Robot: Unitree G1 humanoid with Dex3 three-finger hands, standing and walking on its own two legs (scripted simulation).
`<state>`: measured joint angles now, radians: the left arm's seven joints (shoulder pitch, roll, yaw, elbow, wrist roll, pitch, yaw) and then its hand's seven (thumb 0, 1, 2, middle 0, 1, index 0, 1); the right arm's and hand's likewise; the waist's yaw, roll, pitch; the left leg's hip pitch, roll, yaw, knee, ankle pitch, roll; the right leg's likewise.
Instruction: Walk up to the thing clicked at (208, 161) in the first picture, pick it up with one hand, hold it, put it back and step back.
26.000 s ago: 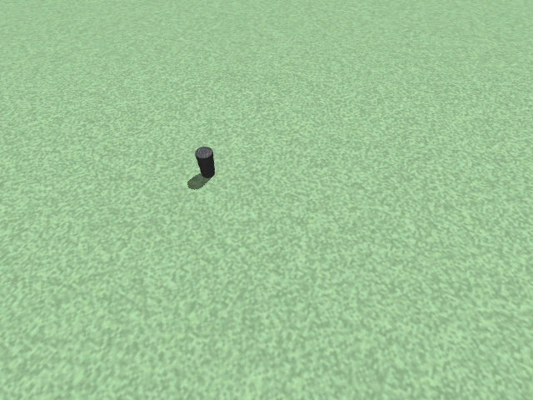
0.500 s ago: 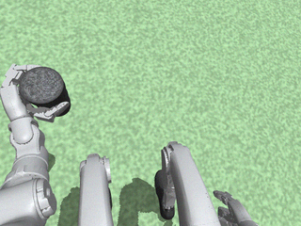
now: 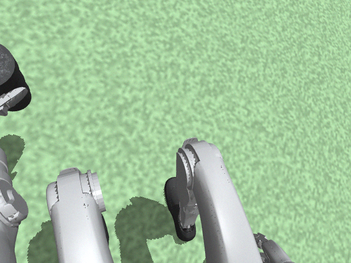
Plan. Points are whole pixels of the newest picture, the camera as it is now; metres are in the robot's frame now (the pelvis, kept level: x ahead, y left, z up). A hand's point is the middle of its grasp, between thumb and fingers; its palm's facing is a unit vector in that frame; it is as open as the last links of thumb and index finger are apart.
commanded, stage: crouch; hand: left
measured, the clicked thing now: (0, 82) +0.52 +0.25 -0.10
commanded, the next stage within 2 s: lower in 0.30 s
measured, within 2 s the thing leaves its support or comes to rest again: neither
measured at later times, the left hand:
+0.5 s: hand (3, 88) +0.52 +0.26 -0.14, palm faces +0.32 -0.95 -0.06, open 11.6 cm
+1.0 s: hand (17, 102) +0.52 +0.26 -0.22, palm faces +0.35 -0.94 -0.05, open 11.6 cm
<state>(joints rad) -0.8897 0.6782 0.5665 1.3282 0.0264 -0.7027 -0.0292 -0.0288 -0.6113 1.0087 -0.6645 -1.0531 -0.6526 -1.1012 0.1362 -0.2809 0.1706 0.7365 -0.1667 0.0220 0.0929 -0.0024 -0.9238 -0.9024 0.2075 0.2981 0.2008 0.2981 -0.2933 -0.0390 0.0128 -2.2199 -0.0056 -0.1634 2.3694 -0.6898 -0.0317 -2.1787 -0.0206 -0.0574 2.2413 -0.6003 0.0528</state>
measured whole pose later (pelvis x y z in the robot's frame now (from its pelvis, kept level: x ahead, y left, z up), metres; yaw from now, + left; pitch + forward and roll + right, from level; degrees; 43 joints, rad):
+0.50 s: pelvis +0.00 +0.01 -0.02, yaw -3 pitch +27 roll -13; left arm -0.88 0.76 0.56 1.32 0.03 -0.74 0.02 -0.03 -0.61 1.01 -0.67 -1.05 -0.66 -1.09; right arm 0.07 -0.33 0.28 0.69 -0.23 0.06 0.11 -0.01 -0.93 -0.90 0.21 0.30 0.20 0.30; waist -0.32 -0.10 0.13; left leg -2.26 -0.02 -0.23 2.48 -0.71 -0.03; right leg -2.18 -0.01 -0.11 2.29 -0.60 0.07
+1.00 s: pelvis +0.00 +0.02 -0.04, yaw -7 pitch +22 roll -17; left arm -0.87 0.93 0.59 1.46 0.02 -0.88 0.06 -0.03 -0.61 1.01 -0.67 -1.04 -0.66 -1.09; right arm -0.03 -0.36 0.45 0.62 -0.32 0.07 0.12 -0.01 -0.93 -0.90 0.21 0.30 0.20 0.30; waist -0.35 -0.22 0.28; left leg -2.24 -0.02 -0.32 2.57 -0.73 -0.03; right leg -2.13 0.01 -0.17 2.31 -0.59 0.09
